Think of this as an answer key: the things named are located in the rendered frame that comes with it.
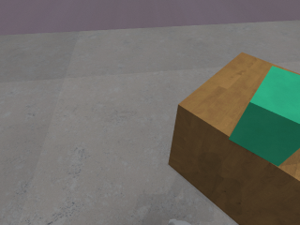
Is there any pedestal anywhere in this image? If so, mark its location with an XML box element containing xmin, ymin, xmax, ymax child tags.
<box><xmin>168</xmin><ymin>52</ymin><xmax>300</xmax><ymax>225</ymax></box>

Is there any carton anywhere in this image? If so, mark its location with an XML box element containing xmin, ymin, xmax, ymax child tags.
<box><xmin>229</xmin><ymin>66</ymin><xmax>300</xmax><ymax>166</ymax></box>

